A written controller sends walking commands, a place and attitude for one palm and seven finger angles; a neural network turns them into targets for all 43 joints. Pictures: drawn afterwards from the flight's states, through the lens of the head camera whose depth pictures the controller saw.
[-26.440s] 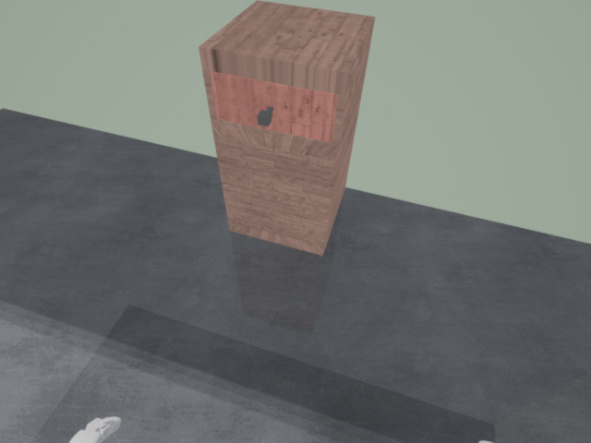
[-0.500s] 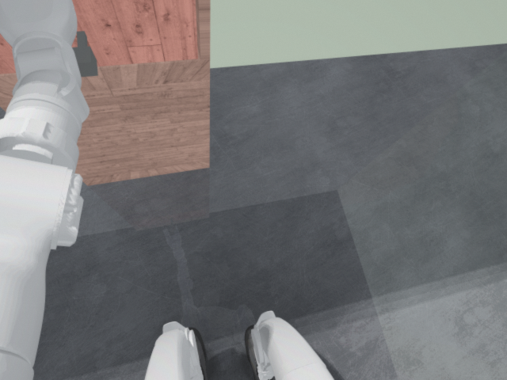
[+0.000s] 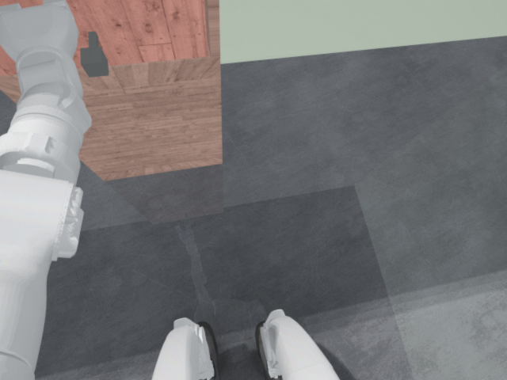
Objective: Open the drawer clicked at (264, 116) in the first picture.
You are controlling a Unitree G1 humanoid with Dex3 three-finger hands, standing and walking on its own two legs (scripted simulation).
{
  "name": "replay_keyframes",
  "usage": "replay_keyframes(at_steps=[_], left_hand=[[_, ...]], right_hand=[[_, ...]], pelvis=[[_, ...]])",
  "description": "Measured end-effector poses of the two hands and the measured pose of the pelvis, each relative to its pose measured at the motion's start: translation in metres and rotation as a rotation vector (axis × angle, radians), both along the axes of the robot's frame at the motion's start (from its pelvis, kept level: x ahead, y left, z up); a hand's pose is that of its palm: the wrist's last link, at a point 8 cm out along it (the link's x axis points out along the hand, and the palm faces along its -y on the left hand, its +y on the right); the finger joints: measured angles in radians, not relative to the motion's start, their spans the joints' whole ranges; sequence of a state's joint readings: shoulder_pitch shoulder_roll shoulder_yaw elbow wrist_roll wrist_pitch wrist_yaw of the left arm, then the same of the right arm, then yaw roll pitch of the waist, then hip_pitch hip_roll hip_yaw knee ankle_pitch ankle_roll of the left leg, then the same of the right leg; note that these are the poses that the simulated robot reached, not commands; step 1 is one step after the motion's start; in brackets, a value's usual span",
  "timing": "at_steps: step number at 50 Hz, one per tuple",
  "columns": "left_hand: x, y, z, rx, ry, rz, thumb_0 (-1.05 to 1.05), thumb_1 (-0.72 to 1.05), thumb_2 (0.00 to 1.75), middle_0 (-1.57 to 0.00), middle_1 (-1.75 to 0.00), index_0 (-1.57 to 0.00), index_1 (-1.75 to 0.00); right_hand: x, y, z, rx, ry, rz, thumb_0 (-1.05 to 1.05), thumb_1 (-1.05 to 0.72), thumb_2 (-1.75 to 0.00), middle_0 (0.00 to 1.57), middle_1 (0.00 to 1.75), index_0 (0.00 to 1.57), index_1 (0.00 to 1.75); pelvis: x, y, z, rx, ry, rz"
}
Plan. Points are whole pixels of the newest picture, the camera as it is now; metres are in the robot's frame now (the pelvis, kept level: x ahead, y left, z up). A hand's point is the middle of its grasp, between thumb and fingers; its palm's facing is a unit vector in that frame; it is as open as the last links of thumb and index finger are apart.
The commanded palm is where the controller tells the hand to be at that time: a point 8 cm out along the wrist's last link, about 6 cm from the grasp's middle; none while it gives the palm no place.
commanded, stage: re-aim the fingers above the handle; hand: left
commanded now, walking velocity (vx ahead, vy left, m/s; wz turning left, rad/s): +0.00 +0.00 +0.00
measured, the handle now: (94, 53) +0.66 +0.17 -0.03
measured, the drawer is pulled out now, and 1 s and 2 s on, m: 0.00 0.00 0.00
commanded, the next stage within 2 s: lower the fingers behind the handle in 0.02 s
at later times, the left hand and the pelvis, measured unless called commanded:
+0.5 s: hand (108, 71) +0.61 +0.14 -0.01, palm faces -0.05 -0.04 -1.00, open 13.8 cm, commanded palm +0.60 +0.12 +0.04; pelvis -0.01 +0.00 -0.02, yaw -2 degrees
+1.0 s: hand (131, 85) +0.60 +0.11 -0.04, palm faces +0.05 -0.04 -1.00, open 13.8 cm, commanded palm +0.60 +0.10 +0.01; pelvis -0.01 +0.00 -0.05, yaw -2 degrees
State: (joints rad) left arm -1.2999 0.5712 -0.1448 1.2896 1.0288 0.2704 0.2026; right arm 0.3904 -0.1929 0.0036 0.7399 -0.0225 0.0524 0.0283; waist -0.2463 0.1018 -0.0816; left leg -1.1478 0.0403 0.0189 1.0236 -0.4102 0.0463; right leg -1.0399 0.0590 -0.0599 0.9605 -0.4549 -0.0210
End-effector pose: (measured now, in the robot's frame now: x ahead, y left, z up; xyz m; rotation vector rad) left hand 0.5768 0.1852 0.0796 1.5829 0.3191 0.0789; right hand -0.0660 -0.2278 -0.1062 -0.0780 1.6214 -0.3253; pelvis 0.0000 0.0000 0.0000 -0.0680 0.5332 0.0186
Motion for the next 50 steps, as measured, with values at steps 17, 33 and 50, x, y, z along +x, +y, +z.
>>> replay_keyframes(at_steps=[17, 33, 50], left_hand=[[0.013, -0.081, -0.031, -0.046, -0.225, -0.255, 0.0, -0.48, 0.31, -0.31, -1.2, -0.32, -1.2], [0.017, -0.047, -0.001, -0.027, -0.026, -0.175, 0.0, -0.48, 0.31, -0.29, -1.19, -0.32, -1.2], [0.0, -0.072, -0.071, -0.059, -0.205, -0.277, 0.0, -0.48, 0.31, -0.31, -1.22, -0.32, -1.2]], right_hand=[[-0.012, -0.032, -0.003, -0.169, -0.01, 0.03, 0.0, -0.9, -0.9, 0.2, 0.3, 0.2, 0.3], [-0.022, 0.0, 0.003, -0.047, 0.027, -0.031, 0.0, -0.9, -0.9, 0.2, 0.3, 0.21, 0.3], [-0.024, -0.026, -0.029, -0.108, 0.017, 0.026, 0.0, -0.9, -0.9, 0.2, 0.3, 0.21, 0.3]], pelvis=[[-0.002, 0.003, -0.031, -0.011, 0.067, -0.027], [0.006, -0.005, -0.013, -0.011, 0.032, -0.005], [-0.013, -0.004, -0.051, -0.014, 0.099, -0.026]])
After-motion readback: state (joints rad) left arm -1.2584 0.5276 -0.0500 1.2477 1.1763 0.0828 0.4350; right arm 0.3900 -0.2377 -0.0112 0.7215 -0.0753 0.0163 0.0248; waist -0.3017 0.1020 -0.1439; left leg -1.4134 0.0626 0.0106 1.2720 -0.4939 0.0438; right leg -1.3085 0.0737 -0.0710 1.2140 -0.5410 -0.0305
